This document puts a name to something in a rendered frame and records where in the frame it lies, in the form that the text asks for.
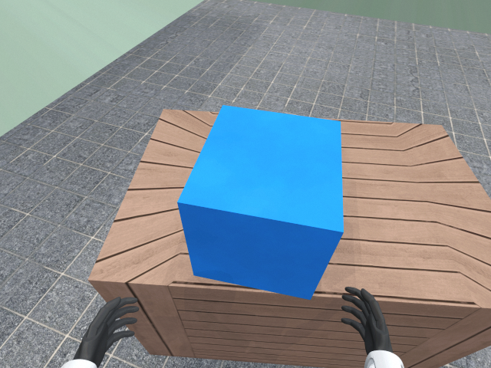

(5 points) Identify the carton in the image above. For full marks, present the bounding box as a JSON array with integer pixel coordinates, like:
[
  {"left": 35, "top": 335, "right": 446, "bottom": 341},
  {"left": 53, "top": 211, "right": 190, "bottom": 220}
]
[{"left": 177, "top": 105, "right": 344, "bottom": 300}]

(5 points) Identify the robot right forearm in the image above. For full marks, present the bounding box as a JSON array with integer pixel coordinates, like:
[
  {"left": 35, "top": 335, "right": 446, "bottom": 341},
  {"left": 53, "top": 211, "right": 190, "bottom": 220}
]
[{"left": 364, "top": 350, "right": 404, "bottom": 368}]

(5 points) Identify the right robot hand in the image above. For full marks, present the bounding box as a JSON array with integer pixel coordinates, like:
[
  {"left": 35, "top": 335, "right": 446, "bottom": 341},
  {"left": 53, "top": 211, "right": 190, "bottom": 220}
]
[{"left": 341, "top": 287, "right": 393, "bottom": 355}]

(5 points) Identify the pedestal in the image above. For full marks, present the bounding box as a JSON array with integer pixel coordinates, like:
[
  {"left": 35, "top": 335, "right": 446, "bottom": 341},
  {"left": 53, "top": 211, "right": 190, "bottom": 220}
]
[{"left": 88, "top": 109, "right": 491, "bottom": 368}]

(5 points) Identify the left robot hand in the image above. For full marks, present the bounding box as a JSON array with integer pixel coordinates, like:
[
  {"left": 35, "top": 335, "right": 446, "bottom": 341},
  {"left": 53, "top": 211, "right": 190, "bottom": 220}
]
[{"left": 73, "top": 297, "right": 139, "bottom": 368}]

